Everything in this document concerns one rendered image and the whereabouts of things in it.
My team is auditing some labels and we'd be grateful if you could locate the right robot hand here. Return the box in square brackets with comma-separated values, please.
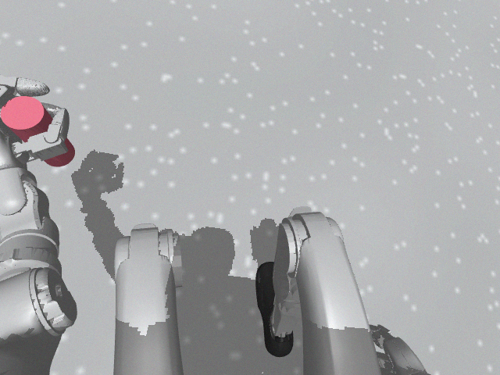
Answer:
[370, 324, 427, 375]

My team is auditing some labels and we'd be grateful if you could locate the right robot foot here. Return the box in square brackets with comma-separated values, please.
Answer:
[255, 262, 293, 357]

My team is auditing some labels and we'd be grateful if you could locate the left robot hand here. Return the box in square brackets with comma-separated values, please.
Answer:
[0, 74, 70, 170]

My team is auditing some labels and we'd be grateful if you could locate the can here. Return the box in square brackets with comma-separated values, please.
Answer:
[1, 96, 75, 167]

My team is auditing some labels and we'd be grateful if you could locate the left robot arm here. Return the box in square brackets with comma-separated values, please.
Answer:
[0, 166, 77, 375]

